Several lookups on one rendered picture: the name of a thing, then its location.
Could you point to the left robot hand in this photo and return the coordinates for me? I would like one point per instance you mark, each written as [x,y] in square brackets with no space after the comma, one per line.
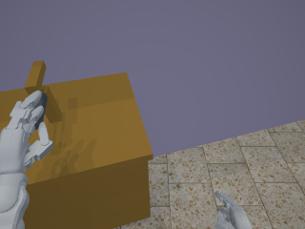
[14,141]

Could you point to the counter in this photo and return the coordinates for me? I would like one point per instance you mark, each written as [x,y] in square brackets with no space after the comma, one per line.
[96,176]

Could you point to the left robot forearm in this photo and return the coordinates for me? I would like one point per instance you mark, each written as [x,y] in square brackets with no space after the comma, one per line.
[14,200]

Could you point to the tap lever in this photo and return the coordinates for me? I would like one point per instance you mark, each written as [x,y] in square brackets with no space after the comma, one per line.
[42,102]

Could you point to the right robot hand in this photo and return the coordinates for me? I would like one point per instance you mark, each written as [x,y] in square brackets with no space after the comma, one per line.
[235,218]

